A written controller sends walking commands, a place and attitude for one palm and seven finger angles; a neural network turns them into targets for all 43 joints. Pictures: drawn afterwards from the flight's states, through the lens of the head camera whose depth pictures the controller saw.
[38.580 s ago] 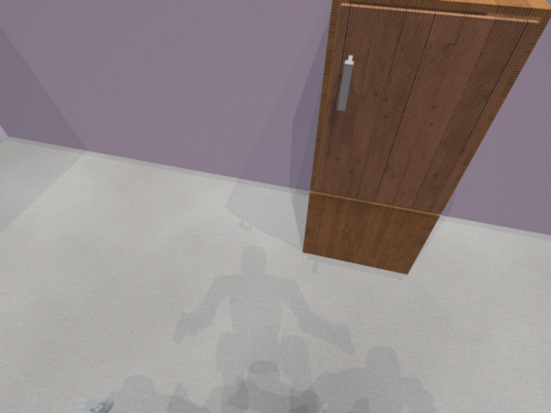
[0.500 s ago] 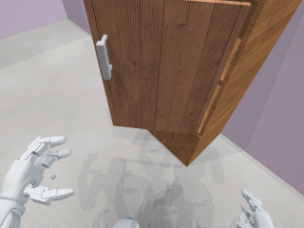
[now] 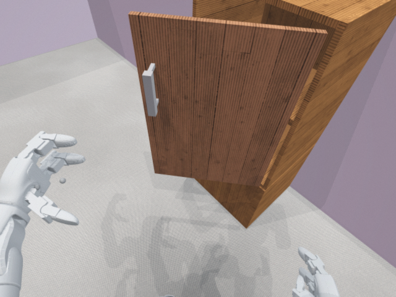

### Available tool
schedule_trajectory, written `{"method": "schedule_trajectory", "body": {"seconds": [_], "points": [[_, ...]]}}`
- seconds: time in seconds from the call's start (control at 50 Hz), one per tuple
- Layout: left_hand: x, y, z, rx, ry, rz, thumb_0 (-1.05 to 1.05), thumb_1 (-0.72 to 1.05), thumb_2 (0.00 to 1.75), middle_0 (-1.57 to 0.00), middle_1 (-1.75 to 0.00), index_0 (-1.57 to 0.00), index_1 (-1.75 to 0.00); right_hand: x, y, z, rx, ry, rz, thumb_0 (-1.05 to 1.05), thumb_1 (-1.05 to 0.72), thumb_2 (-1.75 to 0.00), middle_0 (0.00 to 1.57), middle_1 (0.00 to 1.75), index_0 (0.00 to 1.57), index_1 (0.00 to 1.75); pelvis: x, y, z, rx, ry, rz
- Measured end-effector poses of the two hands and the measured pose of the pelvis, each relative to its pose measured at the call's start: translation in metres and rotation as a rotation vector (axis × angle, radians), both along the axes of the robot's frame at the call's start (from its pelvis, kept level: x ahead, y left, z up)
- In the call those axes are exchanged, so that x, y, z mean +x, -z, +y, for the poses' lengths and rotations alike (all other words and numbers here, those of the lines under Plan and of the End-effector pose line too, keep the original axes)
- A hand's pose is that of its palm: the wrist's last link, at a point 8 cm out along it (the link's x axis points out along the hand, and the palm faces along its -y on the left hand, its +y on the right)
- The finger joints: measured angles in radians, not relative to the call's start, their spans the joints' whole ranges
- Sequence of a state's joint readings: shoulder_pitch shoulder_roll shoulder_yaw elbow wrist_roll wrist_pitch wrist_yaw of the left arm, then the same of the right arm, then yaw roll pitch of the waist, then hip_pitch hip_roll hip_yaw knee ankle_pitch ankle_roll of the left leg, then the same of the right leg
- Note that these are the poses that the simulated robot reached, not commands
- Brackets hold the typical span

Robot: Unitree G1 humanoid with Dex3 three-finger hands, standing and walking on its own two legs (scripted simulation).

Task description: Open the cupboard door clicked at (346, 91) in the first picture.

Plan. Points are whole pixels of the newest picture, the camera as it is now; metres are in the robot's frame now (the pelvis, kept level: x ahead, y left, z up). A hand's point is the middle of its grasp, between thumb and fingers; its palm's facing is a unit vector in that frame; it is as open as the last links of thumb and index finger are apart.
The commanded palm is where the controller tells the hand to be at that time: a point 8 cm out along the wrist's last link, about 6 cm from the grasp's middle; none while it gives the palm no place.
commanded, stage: raise the hand with hooked fingers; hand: left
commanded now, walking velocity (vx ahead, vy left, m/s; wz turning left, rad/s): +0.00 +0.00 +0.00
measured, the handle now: (152, 90) +0.57 +0.17 +0.10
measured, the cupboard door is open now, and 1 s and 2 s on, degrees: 41 41 41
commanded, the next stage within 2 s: move the hooked fingers beside the handle in 0.56 s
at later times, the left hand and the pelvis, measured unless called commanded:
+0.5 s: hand (79, 171) +0.30 +0.25 +0.11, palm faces -0.02 -1.00 -0.04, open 14.0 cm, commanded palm +0.27 +0.30 +0.12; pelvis +0.01 -0.02 +0.01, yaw +0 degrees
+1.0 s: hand (95, 150) +0.35 +0.23 +0.11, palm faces -0.03 -1.00 -0.03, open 14.0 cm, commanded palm +0.32 +0.28 +0.11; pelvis +0.00 -0.03 +0.01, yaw -1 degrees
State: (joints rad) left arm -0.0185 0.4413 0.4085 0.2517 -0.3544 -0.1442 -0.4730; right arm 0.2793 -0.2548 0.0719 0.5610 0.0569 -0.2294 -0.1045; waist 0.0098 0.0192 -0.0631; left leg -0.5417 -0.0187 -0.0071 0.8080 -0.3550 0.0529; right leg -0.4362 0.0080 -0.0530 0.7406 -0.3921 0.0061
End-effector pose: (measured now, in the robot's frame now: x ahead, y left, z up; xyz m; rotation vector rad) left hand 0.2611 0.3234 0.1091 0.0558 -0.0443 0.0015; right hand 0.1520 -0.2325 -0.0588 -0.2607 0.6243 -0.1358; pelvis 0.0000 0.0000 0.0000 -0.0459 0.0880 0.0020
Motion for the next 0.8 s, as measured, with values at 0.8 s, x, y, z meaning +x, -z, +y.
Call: {"method": "schedule_trajectory", "body": {"seconds": [0.8], "points": [[0.028,-0.001,-0.034,-0.034,0.018,0.063,-0.02,-0.5,0.3,-0.3,-1.2,-0.3,-1.2,-0.001,0.004,-0.048,0.001,0.06,0.042,0.01,-0.9,-0.9,0.21,0.3,0.2,0.3,0.009,-0.007,-0.03,0.024,0.005,0.004]]}}
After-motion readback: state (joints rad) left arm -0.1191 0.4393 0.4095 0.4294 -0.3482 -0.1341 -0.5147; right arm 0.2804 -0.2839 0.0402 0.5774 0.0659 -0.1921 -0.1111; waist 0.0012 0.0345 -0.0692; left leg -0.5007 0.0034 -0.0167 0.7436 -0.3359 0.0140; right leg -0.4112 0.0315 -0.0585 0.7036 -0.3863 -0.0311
